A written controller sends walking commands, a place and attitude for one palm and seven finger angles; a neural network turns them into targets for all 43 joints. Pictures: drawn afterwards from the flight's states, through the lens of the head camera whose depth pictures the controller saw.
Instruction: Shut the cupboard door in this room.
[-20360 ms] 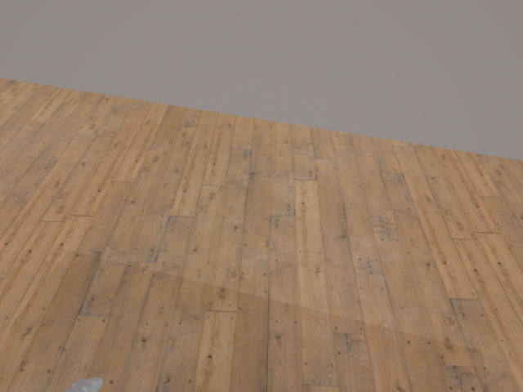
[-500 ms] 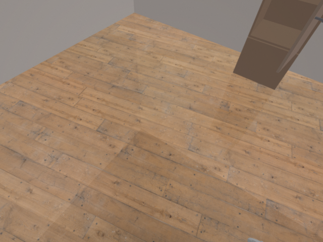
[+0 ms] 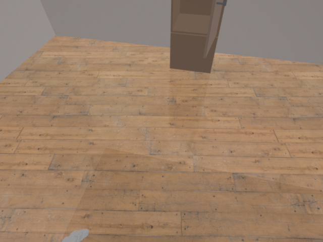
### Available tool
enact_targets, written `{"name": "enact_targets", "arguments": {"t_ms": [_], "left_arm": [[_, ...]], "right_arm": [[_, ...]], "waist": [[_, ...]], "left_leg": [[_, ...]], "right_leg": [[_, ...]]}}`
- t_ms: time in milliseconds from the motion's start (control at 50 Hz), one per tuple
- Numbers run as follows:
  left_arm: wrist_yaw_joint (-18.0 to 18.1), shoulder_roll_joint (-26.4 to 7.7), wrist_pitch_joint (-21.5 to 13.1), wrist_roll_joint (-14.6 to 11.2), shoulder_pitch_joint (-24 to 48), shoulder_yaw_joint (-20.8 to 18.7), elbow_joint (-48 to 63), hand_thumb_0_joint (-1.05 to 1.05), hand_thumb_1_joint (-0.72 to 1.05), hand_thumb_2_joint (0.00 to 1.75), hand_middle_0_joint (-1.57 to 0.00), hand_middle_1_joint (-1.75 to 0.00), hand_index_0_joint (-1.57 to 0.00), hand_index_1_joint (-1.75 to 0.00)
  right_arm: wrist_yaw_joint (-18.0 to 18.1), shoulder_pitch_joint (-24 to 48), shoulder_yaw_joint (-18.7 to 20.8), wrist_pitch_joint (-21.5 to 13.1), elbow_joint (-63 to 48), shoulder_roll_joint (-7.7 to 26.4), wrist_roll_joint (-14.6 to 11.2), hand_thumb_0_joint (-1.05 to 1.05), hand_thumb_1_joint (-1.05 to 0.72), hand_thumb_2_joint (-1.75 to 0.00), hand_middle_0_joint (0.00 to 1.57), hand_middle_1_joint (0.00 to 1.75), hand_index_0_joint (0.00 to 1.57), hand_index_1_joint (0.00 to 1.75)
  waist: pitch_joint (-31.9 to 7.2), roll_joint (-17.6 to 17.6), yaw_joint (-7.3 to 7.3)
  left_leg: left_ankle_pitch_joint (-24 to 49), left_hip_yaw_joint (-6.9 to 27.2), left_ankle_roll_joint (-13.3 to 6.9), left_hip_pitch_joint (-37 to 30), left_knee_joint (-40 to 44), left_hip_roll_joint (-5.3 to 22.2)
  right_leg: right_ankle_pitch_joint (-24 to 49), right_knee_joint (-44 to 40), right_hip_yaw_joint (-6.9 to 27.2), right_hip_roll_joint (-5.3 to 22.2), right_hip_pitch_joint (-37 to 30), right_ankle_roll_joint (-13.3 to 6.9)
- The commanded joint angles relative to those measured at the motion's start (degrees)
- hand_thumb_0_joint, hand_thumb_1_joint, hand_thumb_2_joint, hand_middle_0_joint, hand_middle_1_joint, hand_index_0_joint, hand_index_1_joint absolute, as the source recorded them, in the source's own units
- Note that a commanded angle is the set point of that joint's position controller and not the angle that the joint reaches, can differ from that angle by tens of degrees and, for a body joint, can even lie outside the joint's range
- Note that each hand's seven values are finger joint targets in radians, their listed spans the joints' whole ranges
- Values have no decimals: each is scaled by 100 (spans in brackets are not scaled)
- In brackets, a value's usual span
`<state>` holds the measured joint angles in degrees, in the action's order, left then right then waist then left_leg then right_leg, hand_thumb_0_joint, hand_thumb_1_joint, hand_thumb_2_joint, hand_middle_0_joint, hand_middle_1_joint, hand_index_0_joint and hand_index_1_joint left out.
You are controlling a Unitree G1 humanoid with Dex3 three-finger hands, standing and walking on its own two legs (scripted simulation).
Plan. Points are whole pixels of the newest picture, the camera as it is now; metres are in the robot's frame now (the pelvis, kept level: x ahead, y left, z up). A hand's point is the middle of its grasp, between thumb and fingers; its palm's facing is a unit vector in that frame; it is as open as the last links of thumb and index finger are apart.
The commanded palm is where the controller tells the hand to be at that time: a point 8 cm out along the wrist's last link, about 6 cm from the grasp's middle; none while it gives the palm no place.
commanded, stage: turn or walk to find it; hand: left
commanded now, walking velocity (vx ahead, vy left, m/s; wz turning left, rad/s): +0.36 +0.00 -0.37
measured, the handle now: out of the picture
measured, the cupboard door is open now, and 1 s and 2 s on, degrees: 81 81 81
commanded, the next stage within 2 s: stand and wait in 0.32 s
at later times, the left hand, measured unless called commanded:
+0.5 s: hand out of the picture +0.15 +0.21 -0.19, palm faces -0.06 -0.98 -0.18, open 7.4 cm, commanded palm none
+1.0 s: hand (117, 182) +0.32 +0.16 -0.15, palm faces -0.16 -0.96 -0.24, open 7.2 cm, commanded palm none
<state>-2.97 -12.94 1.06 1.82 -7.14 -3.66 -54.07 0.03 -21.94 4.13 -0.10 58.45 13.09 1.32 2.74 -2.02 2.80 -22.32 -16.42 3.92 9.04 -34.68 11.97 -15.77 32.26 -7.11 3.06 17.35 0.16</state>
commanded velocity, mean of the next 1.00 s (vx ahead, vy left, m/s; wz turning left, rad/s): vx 0.10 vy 0.00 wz -0.08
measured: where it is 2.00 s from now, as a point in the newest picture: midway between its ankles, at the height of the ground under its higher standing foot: outside the picture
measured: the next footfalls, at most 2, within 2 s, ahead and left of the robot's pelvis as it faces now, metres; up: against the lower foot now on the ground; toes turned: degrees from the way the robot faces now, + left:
left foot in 0.46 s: +0.29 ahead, +0.11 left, +0.00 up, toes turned +1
right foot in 0.86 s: +0.26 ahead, -0.12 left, +0.00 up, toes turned -15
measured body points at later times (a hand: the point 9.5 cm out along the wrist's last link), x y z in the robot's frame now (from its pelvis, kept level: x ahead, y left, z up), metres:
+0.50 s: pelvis +0.16 +0.02 +0.00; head +0.19 +0.04 +0.44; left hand +0.16 +0.26 -0.17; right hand +0.25 -0.24 -0.13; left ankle +0.25 +0.11 -0.73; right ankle +0.03 -0.11 -0.70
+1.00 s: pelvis +0.23 -0.02 +0.01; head +0.23 -0.03 +0.46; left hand +0.33 +0.21 -0.13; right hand +0.16 -0.20 -0.16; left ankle +0.25 +0.11 -0.73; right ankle +0.22 -0.11 -0.73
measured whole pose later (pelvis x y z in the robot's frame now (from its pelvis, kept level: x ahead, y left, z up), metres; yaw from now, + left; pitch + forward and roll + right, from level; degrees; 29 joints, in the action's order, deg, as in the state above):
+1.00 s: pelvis +0.23 -0.02 +0.01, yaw -9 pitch -1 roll +1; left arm 1.7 -9.3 -1.3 0.6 -10.9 -0.4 -63.4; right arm 0.7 -19.1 1.1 0.1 66.6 6.7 0.5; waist 0.1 -1.4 2.2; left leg -13.0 -9.8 0.9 9.1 -23.6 3.2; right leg -15.2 27.5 -5.6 2.1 11.4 -1.4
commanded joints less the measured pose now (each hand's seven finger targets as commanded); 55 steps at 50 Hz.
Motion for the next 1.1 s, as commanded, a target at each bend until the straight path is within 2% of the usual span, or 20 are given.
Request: {"name": "enact_targets", "arguments": {"t_ms": [0, 20, 40, 80, 120, 260, 340, 400, 420, 440, 460, 520, 560, 660, 780, 820, 840, 880, 960, 1080], "left_arm": [[298, -1641, -198, -176, -1829, -377, -226, 0, 90, 90, -20, -30, -20, -30], [322, -1476, -189, -147, -1439, -354, -158, 0, 90, 90, -20, -30, -20, -30], [316, -1245, -212, -128, -1030, -286, -41, 0, 90, 90, -20, -30, -20, -30], [304, -897, -288, -93, -531, -161, 72, 0, 90, 90, -20, -30, -20, -30], [293, -852, -369, -77, -475, -128, 19, 0, 90, 90, -20, -30, -20, -30], [300, -828, -518, -71, -935, -99, -299, 0, 90, 90, -20, -30, -20, -30], [338, -836, -492, -54, -959, -100, -416, 0, 90, 90, -20, -30, -20, -30], [376, -700, -426, -99, -933, -70, -510, 0, 90, 90, -20, -30, -20, -30], [375, -489, -401, -117, -1143, -36, -527, 0, 90, 90, -20, -30, -20, -30], [352, -183, -380, -183, -1628, 38, -548, 0, 90, 90, -20, -30, -20, -30], [418, -199, -334, -149, -1578, 81, -553, 0, 90, 90, -20, -30, -20, -30], [317, -175, -311, -113, -805, 67, -576, 0, 90, 90, -20, -30, -20, -30], [322, 77, -220, -113, -1058, 126, -707, 0, 90, 90, -20, -30, -20, -30], [398, 217, -77, -87, -985, 173, -738, 0, 90, 90, -20, -30, -20, -30], [454, 174, -71, -95, -867, 225, -748, 0, 90, 90, -20, -30, -20, -30], [490, -79, -132, -83, -1082, 236, -875, 0, 90, 90, -20, -30, -20, -30], [499, -191, -188, -83, -970, 259, -870, 0, 90, 90, -20, -30, -20, -30], [477, -390, -277, -130, -710, 209, -838, 0, 90, 90, -20, -30, -20, -30], [495, -115, -285, -162, -793, 279, -841, 0, 90, 90, -20, -30, -20, -30], [539, -61, -323, -172, -1094, 290, -979, 0, 90, 90, -20, -30, -20, -30]], "right_arm": [[15, 1199, 6, -74, -980, 569, -52, 0, -90, -90, 20, 30, 20, 30], [0, 1389, 31, -45, -945, 540, -38, 0, -90, -90, 20, 30, 20, 30], [-30, 1293, 53, -64, -842, 573, 19, 0, -90, -90, 20, 30, 20, 30], [-80, 860, 53, -44, -593, 482, 75, 0, -90, -90, 20, 30, 20, 30], [-105, 599, 51, -32, -494, 420, 65, 0, -90, -90, 20, 30, 20, 30], [-181, 1388, 17, -129, -819, 345, 34, 0, -90, -90, 20, 30, 20, 30], [-169, 1545, -30, -221, -858, 283, -16, 0, -90, -90, 20, 30, 20, 30], [-57, 616, -38, -305, -433, 450, 7, 0, -90, -90, 20, 30, 20, 30], [-2, -41, 42, -355, -234, 851, 48, 0, -90, -90, 20, 30, 20, 30], [35, -529, 124, -348, -126, 1379, 85, 0, -90, -90, 20, 30, 20, 30], [100, -554, 75, -260, -39, 1337, 22, 0, -90, -90, 20, 30, 20, 30], [124, 412, -136, -276, -160, 557, 20, 0, -90, -90, 20, 30, 20, 30], [136, 606, -185, -340, -93, 407, -14, 0, -90, -90, 20, 30, 20, 30], [154, 535, -133, -298, 84, 265, -28, 0, -90, -90, 20, 30, 20, 30], [145, 547, -105, -164, 332, 227, -39, 0, -90, -90, 20, 30, 20, 30], [118, 525, -146, -133, 390, 24, -98, 0, -90, -90, 20, 30, 20, 30], [103, 411, -197, -115, 398, -177, -119, 0, -90, -90, 20, 30, 20, 30], [91, 204, -255, -35, 523, -249, -64, 0, -90, -90, 20, 30, 20, 30], [101, -97, -288, -106, 768, -226, -70, 0, -90, -90, 20, 30, 20, 30], [144, -137, -302, -112, 851, -273, -93, 0, -90, -90, 20, 30, 20, 30]], "waist": [[-533, 1665, -1137], [-142, 1371, -994], [171, 1079, -794], [194, 904, -389], [149, 959, -227], [305, 805, -380], [312, 921, -368], [-132, 499, 25], [-683, -393, 173], [-1354, -1680, 161], [-1675, -2021, 235], [-272, -585, -77], [-522, -486, -293], [-616, -355, -311], [-166, -495, -405], [-24, 71, -490], [80, 428, -350], [253, 1330, -217], [110, 590, -220], [-132, 347, -250]], "left_leg": [[-1332, 1182, -56, 3416, -3166, -317], [-909, 1370, -77, 3476, -3503, -237], [-396, 1477, -80, 3463, -3395, -130], [319, 1307, 16, 2805, -2932, -140], [576, 1222, 68, 2490, -2573, -213], [1087, 1243, 72, 2696, -1374, -332], [981, 1178, -59, 1847, -448, -490], [1662, 992, -153, 241, 640, -760], [2633, 1713, -345, -930, 817, -128], [4109, 3082, -910, -2062, 917, 1299], [3883, 3441, -1090, -1888, 1410, 1574], [3636, 2492, -1211, -103, 1678, 974], [4262, 1724, -1049, -21, 1688, 622], [4025, 1521, -1126, 14, 1759, 492], [2304, 1648, -1000, 537, 1684, 303], [1290, 1452, -582, 919, 1329, -109], [824, 1301, -382, 943, 1313, -363], [590, 1110, -220, 476, 1304, -637], [1427, 1245, -342, 14, 1590, -407], [1746, 1206, -314, -38, 1573, -350]], "right_leg": [[-137, -1905, 3475, 2257, -2343, -1284], [-1368, -2136, 3539, 2144, -1819, -1316], [-1847, -2195, 3111, 1893, -1370, -1188], [-919, -2148, 2070, 1335, -811, -897], [-340, -2165, 1631, 1121, -660, -852], [348, -2148, 1682, 1066, -1047, -1014], [1121, -1783, 1623, 1102, -956, -913], [2292, -452, 1143, 591, -813, -555], [1488, 762, 892, 160, -217, -298], [-1389, 2202, 270, -436, 821, -51], [-2214, 3185, 682, -416, 944, -12], [-1278, 3343, 762, 186, 1053, 78], [-825, 2808, 668, 226, 602, 174], [-476, 1835, 529, 215, 272, 240], [38, -45, 280, 160, -603, 206], [773, -1058, 631, 388, -1130, 121], [799, -1281, 1062, 809, -957, -64], [432, -1583, 1362, 1024, -232, -378], [814, -1374, 893, 600, -360, -219], [1863, -1287, 786, 594, -864, -218]]}}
